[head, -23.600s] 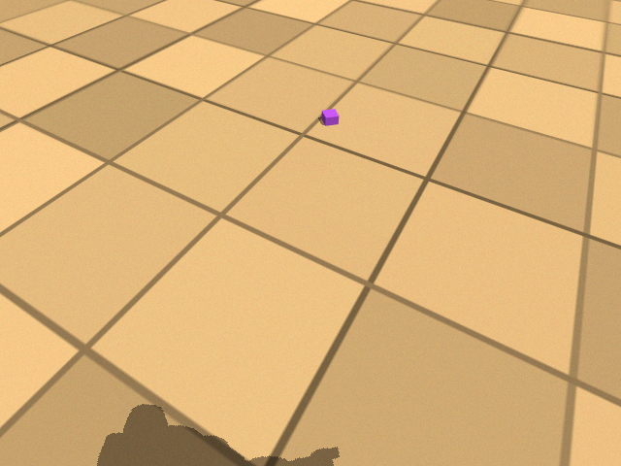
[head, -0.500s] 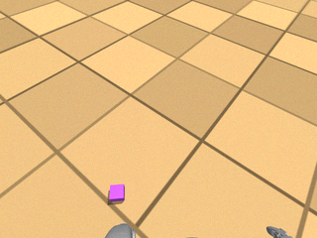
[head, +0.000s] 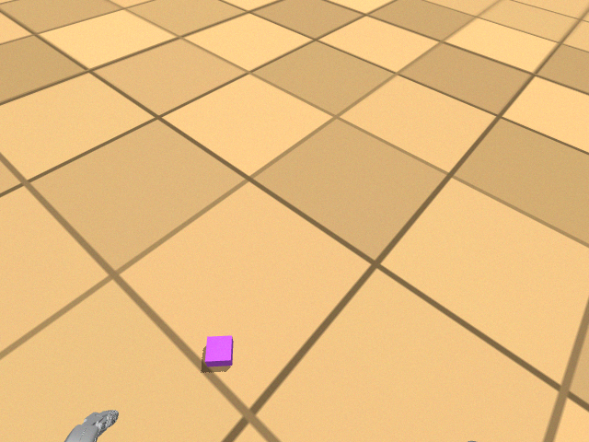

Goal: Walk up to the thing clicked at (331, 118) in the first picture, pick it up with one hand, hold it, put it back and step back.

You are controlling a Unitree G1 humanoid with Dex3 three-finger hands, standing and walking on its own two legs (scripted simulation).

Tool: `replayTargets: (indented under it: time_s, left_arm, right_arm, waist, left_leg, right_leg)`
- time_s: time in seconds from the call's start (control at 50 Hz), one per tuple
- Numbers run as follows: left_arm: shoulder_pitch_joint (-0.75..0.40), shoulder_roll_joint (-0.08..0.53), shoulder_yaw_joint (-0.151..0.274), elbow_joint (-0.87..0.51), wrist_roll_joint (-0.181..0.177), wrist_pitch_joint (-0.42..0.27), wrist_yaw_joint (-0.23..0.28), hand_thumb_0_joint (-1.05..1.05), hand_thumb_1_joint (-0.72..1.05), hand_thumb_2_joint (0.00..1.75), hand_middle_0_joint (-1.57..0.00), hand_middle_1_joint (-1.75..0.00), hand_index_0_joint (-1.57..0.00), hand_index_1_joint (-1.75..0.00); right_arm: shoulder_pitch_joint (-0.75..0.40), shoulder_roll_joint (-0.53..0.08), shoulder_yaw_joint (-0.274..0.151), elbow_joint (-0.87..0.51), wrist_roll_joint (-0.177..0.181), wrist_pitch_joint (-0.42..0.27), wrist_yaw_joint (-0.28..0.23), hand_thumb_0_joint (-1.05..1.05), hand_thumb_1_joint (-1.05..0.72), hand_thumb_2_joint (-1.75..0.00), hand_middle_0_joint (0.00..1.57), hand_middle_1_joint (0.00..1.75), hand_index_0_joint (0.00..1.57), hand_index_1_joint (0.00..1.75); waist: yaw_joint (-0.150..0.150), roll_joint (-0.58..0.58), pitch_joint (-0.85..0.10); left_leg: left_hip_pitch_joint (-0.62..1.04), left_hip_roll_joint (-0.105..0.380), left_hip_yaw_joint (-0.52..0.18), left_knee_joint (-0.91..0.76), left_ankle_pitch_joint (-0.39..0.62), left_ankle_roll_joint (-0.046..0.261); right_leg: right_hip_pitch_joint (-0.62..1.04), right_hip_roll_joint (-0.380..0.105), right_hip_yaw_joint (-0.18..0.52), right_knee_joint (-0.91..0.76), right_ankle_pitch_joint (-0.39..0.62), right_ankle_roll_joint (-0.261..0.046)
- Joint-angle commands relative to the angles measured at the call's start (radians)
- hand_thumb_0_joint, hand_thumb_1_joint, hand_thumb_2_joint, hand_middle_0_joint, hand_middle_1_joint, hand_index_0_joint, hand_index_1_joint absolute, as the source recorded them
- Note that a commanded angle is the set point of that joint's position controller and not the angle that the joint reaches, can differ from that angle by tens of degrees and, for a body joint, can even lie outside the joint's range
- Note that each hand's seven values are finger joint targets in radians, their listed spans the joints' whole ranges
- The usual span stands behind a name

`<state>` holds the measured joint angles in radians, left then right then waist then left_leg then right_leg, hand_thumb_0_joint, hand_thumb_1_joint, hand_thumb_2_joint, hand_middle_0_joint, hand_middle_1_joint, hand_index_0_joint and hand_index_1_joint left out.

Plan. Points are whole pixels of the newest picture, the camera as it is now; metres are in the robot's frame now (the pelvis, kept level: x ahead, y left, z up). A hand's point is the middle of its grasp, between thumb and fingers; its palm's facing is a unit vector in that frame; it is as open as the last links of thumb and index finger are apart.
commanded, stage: walk up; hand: left
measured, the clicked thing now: (219, 351) +0.47 +0.22 -0.74
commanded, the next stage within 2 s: stand in 1.08 s
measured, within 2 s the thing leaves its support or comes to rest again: neither
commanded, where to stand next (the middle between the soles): +0.10 -0.03 m, yaw +2 degrees
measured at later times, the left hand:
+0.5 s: hand out of the picture +0.07 +0.25 -0.15, palm faces +0.01 -0.94 -0.34, open 7.4 cm
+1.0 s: hand out of the picture +0.12 +0.25 -0.14, palm faces +0.02 -0.94 -0.35, open 7.4 cm
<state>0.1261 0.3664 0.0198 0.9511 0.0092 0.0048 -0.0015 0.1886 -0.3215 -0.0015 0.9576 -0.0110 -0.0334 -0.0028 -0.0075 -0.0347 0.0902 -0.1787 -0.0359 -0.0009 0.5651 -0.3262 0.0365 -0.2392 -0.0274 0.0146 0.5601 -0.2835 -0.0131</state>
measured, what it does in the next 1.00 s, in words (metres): stands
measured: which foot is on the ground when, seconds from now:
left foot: down 0.00-1.00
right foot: down 0.00-1.00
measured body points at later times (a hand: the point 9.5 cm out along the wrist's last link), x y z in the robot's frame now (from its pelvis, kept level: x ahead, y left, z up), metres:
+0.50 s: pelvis +0.02 -0.01 +0.01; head +0.03 +0.00 +0.46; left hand +0.07 +0.30 -0.12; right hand +0.09 -0.31 -0.12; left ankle -0.01 +0.10 -0.73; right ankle +0.03 -0.14 -0.73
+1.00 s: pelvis +0.03 +0.00 +0.02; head +0.04 +0.00 +0.47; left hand +0.12 +0.30 -0.11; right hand +0.14 -0.30 -0.11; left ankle -0.01 +0.10 -0.73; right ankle +0.03 -0.14 -0.73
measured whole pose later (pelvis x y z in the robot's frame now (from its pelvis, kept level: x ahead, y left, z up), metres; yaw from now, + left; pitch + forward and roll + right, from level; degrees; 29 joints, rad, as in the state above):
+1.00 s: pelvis +0.03 +0.00 +0.02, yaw +2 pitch -2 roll +0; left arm 0.07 0.35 0.01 1.12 0.02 -0.02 0.01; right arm 0.09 -0.35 -0.02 1.10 -0.01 -0.01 0.00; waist 0.00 0.00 0.04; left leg -0.05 -0.03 -0.03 0.34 -0.25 0.02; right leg -0.10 -0.03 -0.02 0.35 -0.20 0.03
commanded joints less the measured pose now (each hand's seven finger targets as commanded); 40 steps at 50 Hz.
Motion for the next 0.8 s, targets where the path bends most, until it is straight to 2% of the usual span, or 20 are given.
replayTargets:
  time_s: [0.0,0.02,0.04,0.06,0.08,0.1,0.12,0.14,0.16,0.2,0.22,0.26,0.32,0.38,0.52,0.72,0.78]
  left_arm:
    - [0.051,0.212,0.060,-0.012,0.012,-0.054,0.019,0.00,0.90,0.90,-0.20,-0.30,-0.20,-0.30]
    - [0.034,0.247,0.065,-0.010,0.012,-0.058,0.019,0.00,0.90,0.90,-0.20,-0.30,-0.20,-0.30]
    - [-0.034,0.277,0.067,-0.021,0.014,-0.054,0.012,0.00,0.90,0.90,-0.20,-0.30,-0.20,-0.30]
    - [-0.086,0.260,0.063,-0.031,0.017,-0.049,0.008,0.00,0.90,0.90,-0.20,-0.30,-0.20,-0.30]
    - [-0.115,0.239,0.055,-0.033,0.016,-0.044,0.005,0.00,0.90,0.90,-0.20,-0.30,-0.20,-0.30]
    - [-0.112,0.222,0.049,-0.032,0.015,-0.044,0.002,0.00,0.90,0.90,-0.20,-0.30,-0.20,-0.30]
    - [-0.106,0.201,0.044,-0.019,0.008,-0.046,0.000,0.00,0.90,0.90,-0.20,-0.30,-0.20,-0.30]
    - [-0.090,0.194,0.043,-0.003,0.007,-0.049,-0.002,0.00,0.90,0.90,-0.20,-0.30,-0.20,-0.30]
    - [-0.082,0.196,0.044,0.010,0.005,-0.052,-0.003,0.00,0.90,0.90,-0.20,-0.30,-0.20,-0.30]
    - [-0.070,0.203,0.048,0.023,0.004,-0.056,-0.006,0.00,0.90,0.90,-0.20,-0.30,-0.20,-0.30]
    - [-0.078,0.206,0.047,0.027,0.007,-0.057,-0.005,0.00,0.90,0.90,-0.20,-0.30,-0.20,-0.30]
    - [-0.074,0.203,0.044,0.041,0.004,-0.058,-0.004,0.00,0.90,0.90,-0.20,-0.30,-0.20,-0.30]
    - [-0.053,0.201,0.040,0.061,0.002,-0.063,0.001,0.00,0.90,0.90,-0.20,-0.30,-0.20,-0.30]
    - [-0.062,0.208,0.038,0.071,0.000,-0.064,0.005,0.00,0.90,0.90,-0.20,-0.30,-0.20,-0.30]
    - [-0.066,0.206,0.033,0.091,-0.002,-0.061,0.015,0.00,0.90,0.90,-0.20,-0.30,-0.20,-0.30]
    - [-0.089,0.191,0.033,0.108,-0.001,-0.052,0.021,0.00,0.90,0.90,-0.20,-0.30,-0.20,-0.30]
    - [-0.102,0.192,0.031,0.108,0.001,-0.049,0.020,0.00,0.90,0.90,-0.20,-0.30,-0.20,-0.30]
  right_arm:
    - [-0.076,-0.228,-0.057,-0.074,0.017,0.002,-0.005,0.00,-0.90,-0.90,0.20,0.30,0.20,0.30]
    - [-0.067,-0.207,-0.053,-0.068,0.014,0.009,-0.002,0.00,-0.90,-0.90,0.20,0.30,0.20,0.30]
    - [-0.031,-0.213,-0.057,-0.043,0.006,0.015,-0.001,0.00,-0.90,-0.90,0.20,0.30,0.20,0.30]
    - [-0.006,-0.216,-0.059,-0.016,-0.001,0.016,0.004,0.00,-0.90,-0.90,0.20,0.30,0.20,0.30]
    - [0.004,-0.221,-0.063,-0.003,-0.006,0.014,0.009,0.00,-0.90,-0.90,0.20,0.30,0.20,0.30]
    - [-0.009,-0.235,-0.065,0.003,-0.009,0.010,0.013,0.00,-0.90,-0.90,0.20,0.30,0.20,0.30]
    - [-0.022,-0.236,-0.064,0.009,-0.011,0.004,0.017,0.00,-0.90,-0.90,0.20,0.30,0.20,0.30]
    - [-0.052,-0.243,-0.066,0.005,-0.013,-0.001,0.018,0.00,-0.90,-0.90,0.20,0.30,0.20,0.30]
    - [-0.057,-0.240,-0.062,0.004,-0.012,-0.004,0.019,0.00,-0.90,-0.90,0.20,0.30,0.20,0.30]
    - [-0.063,-0.242,-0.055,0.015,-0.010,-0.006,0.020,0.00,-0.90,-0.90,0.20,0.30,0.20,0.30]
    - [-0.058,-0.245,-0.056,0.023,-0.011,-0.006,0.019,0.00,-0.90,-0.90,0.20,0.30,0.20,0.30]
    - [-0.060,-0.247,-0.055,0.036,-0.009,-0.009,0.017,0.00,-0.90,-0.90,0.20,0.30,0.20,0.30]
    - [-0.072,-0.249,-0.049,0.046,-0.004,-0.010,0.015,0.00,-0.90,-0.90,0.20,0.30,0.20,0.30]
    - [-0.067,-0.249,-0.049,0.058,0.000,-0.009,0.009,0.00,-0.90,-0.90,0.20,0.30,0.20,0.30]
    - [-0.069,-0.246,-0.055,0.078,0.007,-0.001,-0.003,0.00,-0.90,-0.90,0.20,0.30,0.20,0.30]
    - [-0.109,-0.242,-0.059,0.088,0.006,0.005,-0.007,0.00,-0.90,-0.90,0.20,0.30,0.20,0.30]
    - [-0.128,-0.242,-0.060,0.085,0.005,0.006,-0.006,0.00,-0.90,-0.90,0.20,0.30,0.20,0.30]
  waist:
    - [0.045,0.054,-0.133]
    - [0.034,-0.003,-0.117]
    - [0.004,-0.049,-0.086]
    - [-0.014,-0.062,-0.059]
    - [-0.027,-0.069,-0.023]
    - [-0.028,-0.050,0.000]
    - [-0.014,-0.034,0.018]
    - [0.001,-0.021,0.023]
    - [0.008,-0.026,0.009]
    - [0.017,-0.030,0.003]
    - [0.011,-0.014,-0.001]
    - [0.012,0.033,-0.030]
    - [0.022,0.063,-0.088]
    - [0.012,0.064,-0.130]
    - [0.004,0.032,-0.170]
    - [0.007,0.049,-0.142]
    - [0.006,0.051,-0.135]
  left_leg:
    - [-0.174,0.120,-0.117,-0.068,0.200,0.014]
    - [-0.207,0.066,-0.093,-0.049,-0.018,-0.005]
    - [-0.121,0.041,-0.061,-0.015,-0.152,-0.005]
    - [-0.053,0.041,-0.067,-0.020,-0.165,-0.001]
    - [-0.020,0.048,-0.084,-0.067,-0.141,0.000]
    - [-0.003,0.063,-0.103,-0.151,-0.100,0.008]
    - [-0.017,0.092,-0.151,-0.210,-0.070,0.014]
    - [-0.049,0.111,-0.177,-0.240,-0.082,0.025]
    - [-0.080,0.122,-0.186,-0.257,-0.092,0.024]
    - [-0.112,0.114,-0.170,-0.260,-0.091,0.019]
    - [-0.114,0.111,-0.163,-0.266,-0.075,0.015]
    - [-0.083,0.115,-0.161,-0.280,-0.033,0.009]
    - [-0.041,0.127,-0.154,-0.262,0.099,0.010]
    - [0.000,0.127,-0.133,-0.238,0.227,0.001]
    - [0.061,0.137,-0.110,-0.211,0.418,0.000]
    - [0.076,0.142,-0.104,-0.231,0.475,0.000]
    - [0.077,0.141,-0.105,-0.244,0.460,-0.001]
  right_leg:
    - [0.267,-0.083,0.107,-0.166,0.209,-0.051]
    - [0.213,-0.176,0.237,-0.219,0.021,-0.103]
    - [0.064,-0.241,0.291,-0.267,-0.220,-0.148]
    - [-0.036,-0.242,0.289,-0.297,-0.349,-0.149]
    - [-0.106,-0.208,0.247,-0.308,-0.395,-0.120]
    - [-0.135,-0.158,0.184,-0.298,-0.366,-0.082]
    - [-0.123,-0.110,0.138,-0.267,-0.272,-0.045]
    - [-0.083,-0.077,0.098,-0.240,-0.183,-0.030]
    - [-0.021,-0.065,0.087,-0.229,-0.128,-0.025]
    - [0.032,-0.073,0.106,-0.254,-0.133,-0.027]
    - [0.050,-0.079,0.106,-0.253,-0.120,-0.030]
    - [0.072,-0.080,0.098,-0.237,-0.056,-0.030]
    - [0.129,-0.080,0.080,-0.240,0.038,-0.025]
    - [0.158,-0.091,0.066,-0.227,0.163,-0.025]
    - [0.202,-0.109,0.039,-0.200,0.377,-0.025]
    - [0.208,-0.103,0.016,-0.197,0.400,-0.015]
    - [0.203,-0.104,0.017,-0.203,0.385,-0.010]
